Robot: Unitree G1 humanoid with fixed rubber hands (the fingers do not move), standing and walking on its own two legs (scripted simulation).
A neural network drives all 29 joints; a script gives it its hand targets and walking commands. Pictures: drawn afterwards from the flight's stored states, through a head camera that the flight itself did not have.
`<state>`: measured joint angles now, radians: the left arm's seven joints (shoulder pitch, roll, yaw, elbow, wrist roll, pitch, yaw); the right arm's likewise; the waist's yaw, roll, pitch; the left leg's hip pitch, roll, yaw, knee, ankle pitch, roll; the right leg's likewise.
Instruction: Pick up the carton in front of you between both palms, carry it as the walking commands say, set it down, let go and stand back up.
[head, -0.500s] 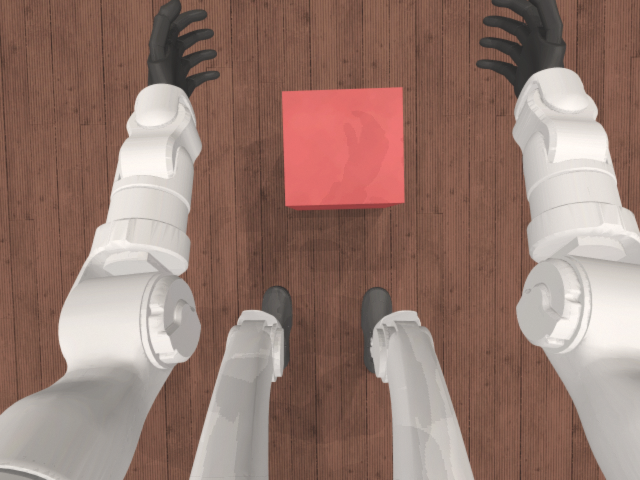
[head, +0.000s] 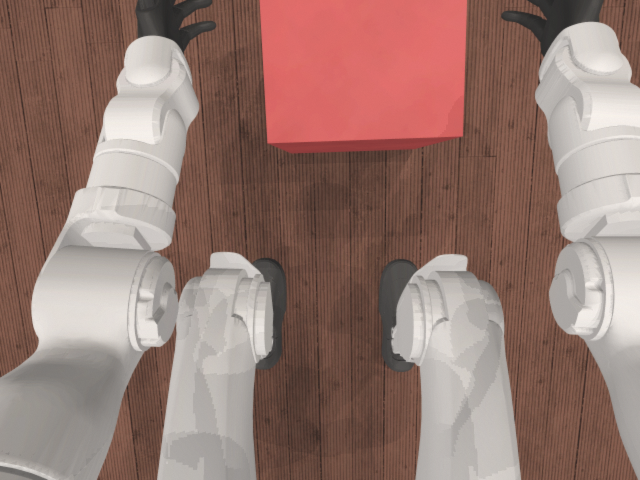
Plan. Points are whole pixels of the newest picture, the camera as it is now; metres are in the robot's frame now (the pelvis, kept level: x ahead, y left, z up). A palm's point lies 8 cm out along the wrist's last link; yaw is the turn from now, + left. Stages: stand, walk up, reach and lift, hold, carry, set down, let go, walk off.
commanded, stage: reach and lift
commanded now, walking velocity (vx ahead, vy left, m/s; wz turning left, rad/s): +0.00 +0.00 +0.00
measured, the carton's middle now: (355, 71) +0.54 -0.03 -0.31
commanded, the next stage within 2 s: none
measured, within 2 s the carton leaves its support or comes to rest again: leaves its support in 1.10 s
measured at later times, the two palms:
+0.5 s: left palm (204, 55) +0.54 +0.15 -0.24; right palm (505, 40) +0.55 -0.20 -0.24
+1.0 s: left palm (225, 52) +0.55 +0.12 -0.23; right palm (488, 38) +0.55 -0.18 -0.23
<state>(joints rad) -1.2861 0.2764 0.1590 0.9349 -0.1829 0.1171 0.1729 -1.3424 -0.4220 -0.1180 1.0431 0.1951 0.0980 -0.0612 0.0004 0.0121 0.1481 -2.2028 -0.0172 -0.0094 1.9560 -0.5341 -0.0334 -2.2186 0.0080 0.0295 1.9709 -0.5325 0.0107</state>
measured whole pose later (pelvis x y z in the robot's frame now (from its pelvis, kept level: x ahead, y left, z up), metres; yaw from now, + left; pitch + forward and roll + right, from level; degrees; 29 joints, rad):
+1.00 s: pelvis -0.01 +0.00 -0.07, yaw +1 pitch +35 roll +2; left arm -1.52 0.23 0.26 1.10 -0.09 0.11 0.15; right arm -1.61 -0.37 -0.08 1.23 0.13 0.11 -0.07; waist -0.01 0.02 0.41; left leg -2.26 -0.03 -0.02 2.19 -0.56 -0.05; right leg -2.28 0.01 0.03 2.22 -0.56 0.00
